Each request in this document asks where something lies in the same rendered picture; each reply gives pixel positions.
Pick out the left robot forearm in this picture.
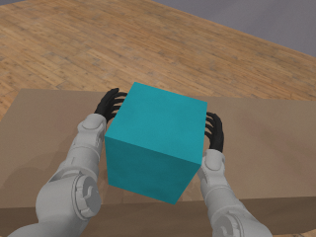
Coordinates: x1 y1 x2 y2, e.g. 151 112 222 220
36 114 107 219

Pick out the robot left hand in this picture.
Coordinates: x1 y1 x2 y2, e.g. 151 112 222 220
94 88 127 123

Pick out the carton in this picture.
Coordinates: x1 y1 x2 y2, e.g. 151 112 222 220
104 82 207 205

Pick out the pedestal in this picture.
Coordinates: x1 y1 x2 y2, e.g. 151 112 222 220
0 88 316 237

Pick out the robot left upper arm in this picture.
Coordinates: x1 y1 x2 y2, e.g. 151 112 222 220
7 174 102 237

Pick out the robot right hand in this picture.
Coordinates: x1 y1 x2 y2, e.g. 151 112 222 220
204 112 224 153

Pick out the robot right upper arm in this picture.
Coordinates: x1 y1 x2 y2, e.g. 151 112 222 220
212 213 273 237

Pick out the right robot forearm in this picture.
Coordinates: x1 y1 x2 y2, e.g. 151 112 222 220
197 149 261 229

